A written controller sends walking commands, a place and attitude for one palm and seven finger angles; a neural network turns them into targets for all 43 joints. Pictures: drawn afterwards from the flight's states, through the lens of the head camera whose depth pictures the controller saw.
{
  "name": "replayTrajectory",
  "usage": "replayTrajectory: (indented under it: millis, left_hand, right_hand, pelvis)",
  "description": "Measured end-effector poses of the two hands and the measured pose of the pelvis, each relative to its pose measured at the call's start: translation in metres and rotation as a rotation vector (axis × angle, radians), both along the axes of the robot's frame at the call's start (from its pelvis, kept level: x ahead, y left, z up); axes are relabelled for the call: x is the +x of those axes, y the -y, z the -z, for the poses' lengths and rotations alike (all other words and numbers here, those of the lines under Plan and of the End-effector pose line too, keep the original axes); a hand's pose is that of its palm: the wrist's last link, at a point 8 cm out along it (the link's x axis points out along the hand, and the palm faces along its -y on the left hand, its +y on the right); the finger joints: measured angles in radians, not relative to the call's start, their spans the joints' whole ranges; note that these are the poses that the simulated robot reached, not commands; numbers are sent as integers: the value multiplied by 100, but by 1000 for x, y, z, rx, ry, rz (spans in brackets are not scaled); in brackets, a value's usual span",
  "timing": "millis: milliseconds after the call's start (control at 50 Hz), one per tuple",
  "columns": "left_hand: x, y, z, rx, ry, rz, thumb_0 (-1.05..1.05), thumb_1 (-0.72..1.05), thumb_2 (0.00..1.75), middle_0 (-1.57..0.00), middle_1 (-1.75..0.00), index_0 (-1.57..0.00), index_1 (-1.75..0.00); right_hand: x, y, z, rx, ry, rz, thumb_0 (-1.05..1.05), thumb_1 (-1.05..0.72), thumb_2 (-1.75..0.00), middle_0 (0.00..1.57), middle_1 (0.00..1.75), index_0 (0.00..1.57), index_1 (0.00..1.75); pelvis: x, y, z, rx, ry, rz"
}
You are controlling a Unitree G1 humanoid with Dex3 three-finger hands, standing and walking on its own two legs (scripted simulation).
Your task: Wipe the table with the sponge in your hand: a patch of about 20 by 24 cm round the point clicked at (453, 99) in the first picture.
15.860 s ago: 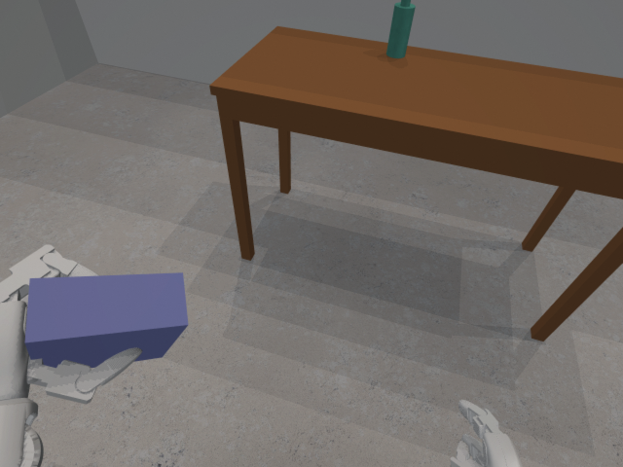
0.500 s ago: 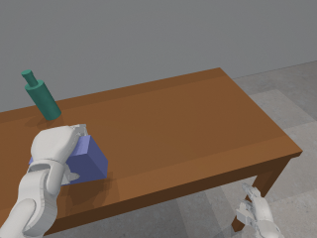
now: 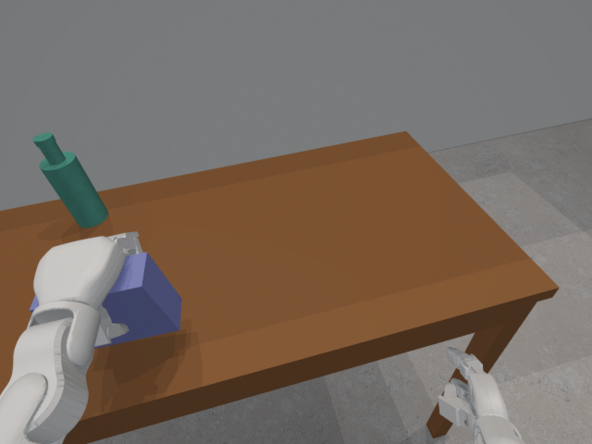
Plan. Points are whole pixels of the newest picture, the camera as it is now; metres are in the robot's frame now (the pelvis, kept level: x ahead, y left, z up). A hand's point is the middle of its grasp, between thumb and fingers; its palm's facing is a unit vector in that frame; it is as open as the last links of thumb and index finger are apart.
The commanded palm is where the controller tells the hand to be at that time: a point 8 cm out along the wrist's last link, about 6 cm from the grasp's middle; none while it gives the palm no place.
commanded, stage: move the sponge above the wiping area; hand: left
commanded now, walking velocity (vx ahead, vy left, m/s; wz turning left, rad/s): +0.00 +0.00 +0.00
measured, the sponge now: (122, 310) +0.23 +0.29 +0.08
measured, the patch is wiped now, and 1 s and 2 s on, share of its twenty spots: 0.00 0.00 0.00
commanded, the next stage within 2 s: none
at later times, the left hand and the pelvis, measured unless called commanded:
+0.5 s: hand (103, 285) +0.24 +0.30 +0.12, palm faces +0.12 -0.07 -0.99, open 9.5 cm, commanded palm +0.21 +0.28 +0.18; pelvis +0.00 +0.00 +0.00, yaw +0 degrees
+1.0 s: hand (108, 291) +0.23 +0.30 +0.11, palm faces +0.08 -0.12 -0.99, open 9.5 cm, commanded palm +0.20 +0.27 +0.18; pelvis +0.00 +0.00 +0.00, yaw +0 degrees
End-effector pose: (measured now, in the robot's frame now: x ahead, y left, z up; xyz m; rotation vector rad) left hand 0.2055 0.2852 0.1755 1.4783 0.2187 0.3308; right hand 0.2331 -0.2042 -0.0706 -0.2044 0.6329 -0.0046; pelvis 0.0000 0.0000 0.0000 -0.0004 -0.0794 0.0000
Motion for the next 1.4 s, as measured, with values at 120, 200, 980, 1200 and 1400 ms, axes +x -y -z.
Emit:
replayTrajectory:
  millis: [120,200,980,1200,1400]
  left_hand:
    - [7,-10,-4,-32,27,-77,0,-44,103,-79,-138,-79,-138]
    - [10,6,11,-54,-47,-33,0,-44,103,-78,-138,-79,-138]
    - [9,-10,2,-63,11,-133,0,-44,103,-78,-138,-79,-138]
    - [1,24,11,0,-20,76,0,-44,103,-79,-138,-79,-137]
    - [13,-10,-8,-46,36,-137,0,-44,103,-78,-138,-79,-138]
  right_hand:
    - [0,-1,0,17,-1,12,2,-91,-90,20,30,21,31]
    - [-1,-2,1,24,1,16,2,-91,-90,20,30,20,31]
    - [0,0,-1,38,-14,8,2,-91,-90,20,30,21,31]
    - [-1,-2,0,-1,-1,4,2,-91,-90,20,30,21,32]
    - [-1,-2,0,45,-8,11,2,-91,-90,20,30,19,30]
  pelvis:
    - [-2,-3,-1,2,-5,-6]
    - [-3,-7,-1,5,-11,-2]
    - [1,-3,-1,5,-16,6]
    - [-1,-3,-1,0,1,-2]
    - [-4,-1,-1,4,-11,-2]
